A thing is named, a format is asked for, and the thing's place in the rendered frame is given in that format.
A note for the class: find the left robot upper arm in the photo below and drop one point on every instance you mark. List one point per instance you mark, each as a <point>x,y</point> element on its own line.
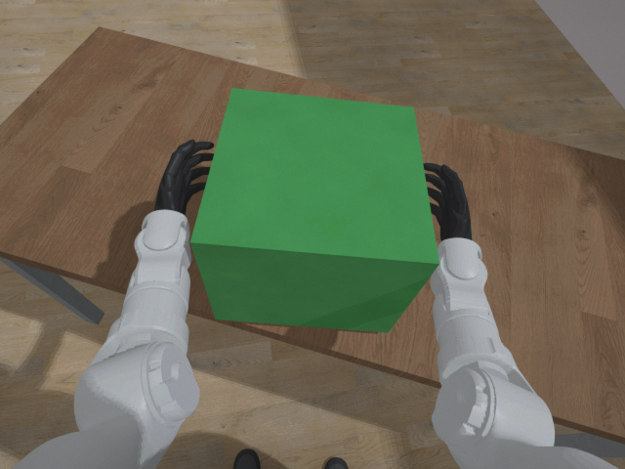
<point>129,409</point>

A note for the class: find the right robot upper arm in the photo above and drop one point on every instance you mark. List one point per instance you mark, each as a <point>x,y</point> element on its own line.
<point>490,423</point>

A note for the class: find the carton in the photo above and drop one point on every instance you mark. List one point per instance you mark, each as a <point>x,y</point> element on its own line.
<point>315,213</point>

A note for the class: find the robot left foot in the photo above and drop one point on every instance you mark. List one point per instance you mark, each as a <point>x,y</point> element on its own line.
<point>247,459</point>

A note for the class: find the left robot hand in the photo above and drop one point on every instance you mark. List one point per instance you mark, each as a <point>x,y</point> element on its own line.
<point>175,189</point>

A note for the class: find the right robot hand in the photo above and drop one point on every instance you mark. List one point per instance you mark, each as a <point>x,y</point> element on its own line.
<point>453,214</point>

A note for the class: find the robot left forearm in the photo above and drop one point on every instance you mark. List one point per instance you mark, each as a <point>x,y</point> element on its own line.
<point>156,303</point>

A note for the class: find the robot right forearm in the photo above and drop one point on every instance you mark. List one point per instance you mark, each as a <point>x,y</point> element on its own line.
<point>466,331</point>

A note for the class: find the table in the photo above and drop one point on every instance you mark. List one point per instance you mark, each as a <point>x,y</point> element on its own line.
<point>82,158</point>

